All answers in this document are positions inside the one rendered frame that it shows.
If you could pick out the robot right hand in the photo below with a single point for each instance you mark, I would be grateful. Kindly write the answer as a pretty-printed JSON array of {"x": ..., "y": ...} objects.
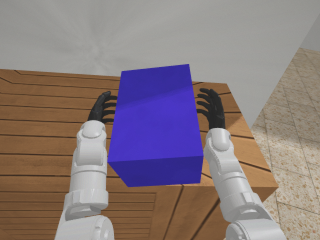
[{"x": 215, "y": 114}]

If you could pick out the left robot upper arm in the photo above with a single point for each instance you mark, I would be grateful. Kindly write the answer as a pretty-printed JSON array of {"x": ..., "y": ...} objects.
[{"x": 96, "y": 227}]

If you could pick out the pedestal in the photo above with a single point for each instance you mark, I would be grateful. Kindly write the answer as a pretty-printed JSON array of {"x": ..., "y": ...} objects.
[{"x": 40, "y": 116}]

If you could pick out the robot left hand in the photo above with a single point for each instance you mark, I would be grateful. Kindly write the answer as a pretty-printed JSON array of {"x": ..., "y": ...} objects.
[{"x": 97, "y": 112}]

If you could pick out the right robot forearm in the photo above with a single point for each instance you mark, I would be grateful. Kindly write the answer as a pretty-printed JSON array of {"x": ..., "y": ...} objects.
[{"x": 238, "y": 201}]

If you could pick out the left robot forearm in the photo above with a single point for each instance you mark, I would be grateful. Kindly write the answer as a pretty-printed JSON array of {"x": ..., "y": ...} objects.
[{"x": 87, "y": 192}]

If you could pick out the carton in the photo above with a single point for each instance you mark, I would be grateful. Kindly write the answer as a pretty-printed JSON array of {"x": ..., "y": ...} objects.
[{"x": 155, "y": 139}]

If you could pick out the right robot upper arm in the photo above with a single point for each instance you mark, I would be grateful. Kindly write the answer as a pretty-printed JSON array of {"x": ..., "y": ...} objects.
[{"x": 254, "y": 229}]

